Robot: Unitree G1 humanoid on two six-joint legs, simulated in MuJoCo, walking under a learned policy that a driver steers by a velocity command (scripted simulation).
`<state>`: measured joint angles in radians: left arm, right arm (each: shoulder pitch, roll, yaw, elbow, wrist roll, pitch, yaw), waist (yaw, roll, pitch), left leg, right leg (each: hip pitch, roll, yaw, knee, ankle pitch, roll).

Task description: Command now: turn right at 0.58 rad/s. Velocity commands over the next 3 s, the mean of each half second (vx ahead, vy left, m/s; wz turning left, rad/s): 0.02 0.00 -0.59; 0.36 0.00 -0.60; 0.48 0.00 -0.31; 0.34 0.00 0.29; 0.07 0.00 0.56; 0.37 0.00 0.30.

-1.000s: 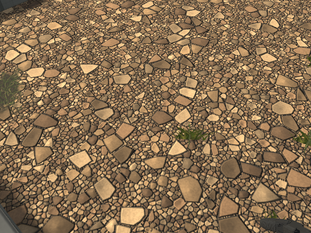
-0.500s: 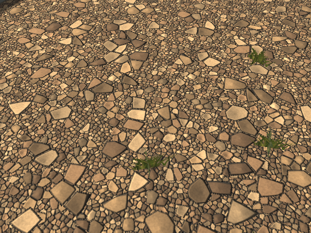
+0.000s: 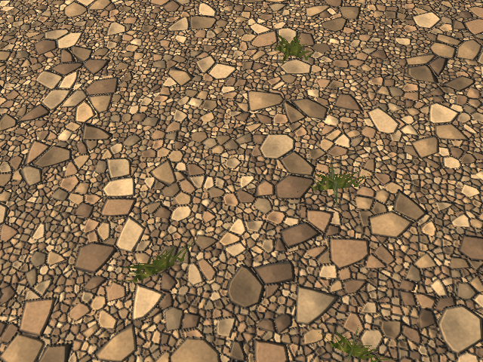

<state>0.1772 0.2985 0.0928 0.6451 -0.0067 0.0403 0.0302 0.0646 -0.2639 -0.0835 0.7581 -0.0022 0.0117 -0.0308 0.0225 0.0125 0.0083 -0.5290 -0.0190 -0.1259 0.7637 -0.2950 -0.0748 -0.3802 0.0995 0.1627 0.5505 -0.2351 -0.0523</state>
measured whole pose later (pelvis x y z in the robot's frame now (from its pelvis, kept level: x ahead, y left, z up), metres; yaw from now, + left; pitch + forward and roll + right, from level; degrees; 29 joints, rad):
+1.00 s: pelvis +0.21 -0.08 -0.01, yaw -36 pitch +3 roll +2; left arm 0.39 0.31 0.07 0.72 -0.04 -0.02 0.02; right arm 0.04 -0.27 -0.06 0.66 0.00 -0.11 0.04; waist 0.06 -0.04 0.01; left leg -0.44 -0.06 0.00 0.55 -0.16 0.03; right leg -0.20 0.07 0.23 0.86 -0.53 -0.04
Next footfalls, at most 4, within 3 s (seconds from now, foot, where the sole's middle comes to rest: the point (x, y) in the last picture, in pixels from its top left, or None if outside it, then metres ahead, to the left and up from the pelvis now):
0.10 left None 0.08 0.14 -0.77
0.50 right None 0.03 -0.12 -0.77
0.94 left None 0.37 -0.05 -0.77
1.44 right None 0.41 -0.45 -0.77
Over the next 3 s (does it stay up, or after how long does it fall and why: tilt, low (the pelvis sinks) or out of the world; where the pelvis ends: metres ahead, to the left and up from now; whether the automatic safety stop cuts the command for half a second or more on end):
stays up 0.78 -0.47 0.01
